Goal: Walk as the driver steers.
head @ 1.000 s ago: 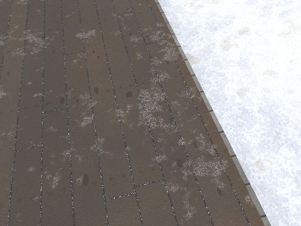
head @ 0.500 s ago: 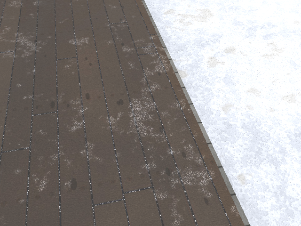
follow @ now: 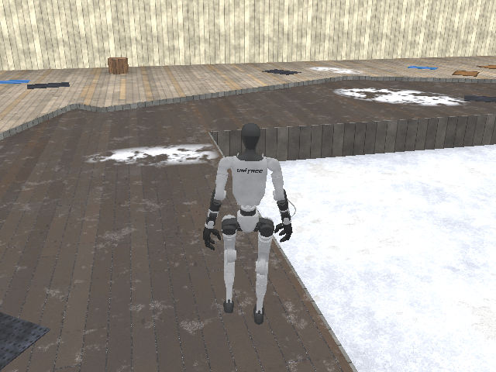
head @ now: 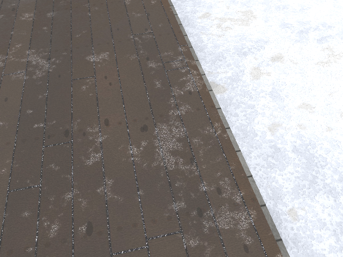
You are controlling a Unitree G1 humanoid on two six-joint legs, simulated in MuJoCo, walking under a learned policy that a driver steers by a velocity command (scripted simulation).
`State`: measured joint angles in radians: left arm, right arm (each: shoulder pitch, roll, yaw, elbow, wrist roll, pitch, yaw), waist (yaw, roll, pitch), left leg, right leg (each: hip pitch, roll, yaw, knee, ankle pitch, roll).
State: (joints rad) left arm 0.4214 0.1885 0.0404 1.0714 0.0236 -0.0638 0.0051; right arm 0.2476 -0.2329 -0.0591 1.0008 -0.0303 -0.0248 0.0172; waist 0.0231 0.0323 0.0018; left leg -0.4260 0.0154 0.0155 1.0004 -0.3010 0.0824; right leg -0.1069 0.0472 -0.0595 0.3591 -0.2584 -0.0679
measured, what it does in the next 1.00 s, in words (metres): walks ahead, turning left: left foot, then right foot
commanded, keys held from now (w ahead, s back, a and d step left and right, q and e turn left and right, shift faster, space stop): q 0.74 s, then w+q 0.10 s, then w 0.16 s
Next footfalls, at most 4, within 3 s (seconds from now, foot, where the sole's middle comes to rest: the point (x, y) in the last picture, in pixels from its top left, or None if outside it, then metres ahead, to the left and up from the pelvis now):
0.28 left None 0.23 0.09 -0.78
0.76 right None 0.23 -0.08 -0.78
1.20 left None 0.23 0.22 -0.78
1.68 right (141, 240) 0.60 0.20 -0.78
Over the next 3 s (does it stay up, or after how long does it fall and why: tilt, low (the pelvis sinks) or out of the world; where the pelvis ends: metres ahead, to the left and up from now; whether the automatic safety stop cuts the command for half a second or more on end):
stays up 1.11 0.28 0.00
